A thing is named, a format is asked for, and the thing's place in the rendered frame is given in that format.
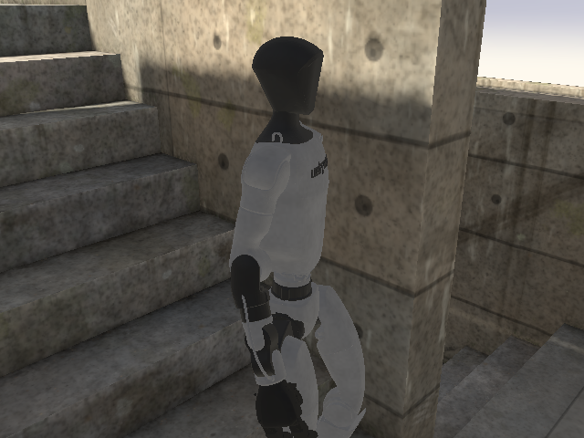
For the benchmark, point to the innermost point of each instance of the right robot hand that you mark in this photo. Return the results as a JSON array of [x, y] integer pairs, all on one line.
[[278, 406]]

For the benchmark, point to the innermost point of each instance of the robot right upper arm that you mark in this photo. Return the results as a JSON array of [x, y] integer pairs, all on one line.
[[264, 177]]

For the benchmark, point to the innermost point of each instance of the humanoid robot torso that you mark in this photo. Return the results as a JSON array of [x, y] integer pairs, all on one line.
[[295, 237]]

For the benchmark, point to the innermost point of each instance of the right robot thigh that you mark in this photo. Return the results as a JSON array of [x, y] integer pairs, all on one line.
[[300, 370]]

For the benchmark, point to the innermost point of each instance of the right robot forearm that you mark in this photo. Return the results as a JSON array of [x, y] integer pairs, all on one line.
[[245, 280]]

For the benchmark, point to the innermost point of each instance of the robot left upper arm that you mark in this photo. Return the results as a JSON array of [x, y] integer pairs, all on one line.
[[319, 134]]

